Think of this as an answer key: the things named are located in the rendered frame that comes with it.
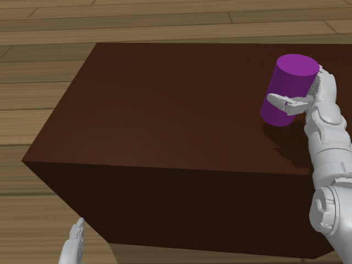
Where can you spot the right robot hand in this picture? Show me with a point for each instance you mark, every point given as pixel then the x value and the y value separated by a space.
pixel 323 88

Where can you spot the right robot arm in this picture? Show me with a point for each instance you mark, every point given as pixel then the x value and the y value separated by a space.
pixel 330 149

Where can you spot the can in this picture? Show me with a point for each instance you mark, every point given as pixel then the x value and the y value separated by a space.
pixel 293 76

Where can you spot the left robot hand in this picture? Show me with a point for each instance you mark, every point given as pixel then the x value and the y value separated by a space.
pixel 72 250

